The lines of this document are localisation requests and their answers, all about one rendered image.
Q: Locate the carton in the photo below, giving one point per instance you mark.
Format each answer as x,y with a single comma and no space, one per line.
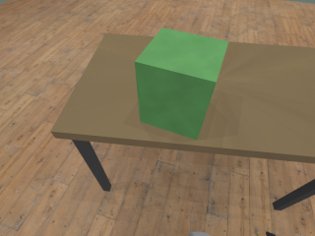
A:
176,75

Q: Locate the table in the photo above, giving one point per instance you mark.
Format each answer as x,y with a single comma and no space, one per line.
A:
262,106

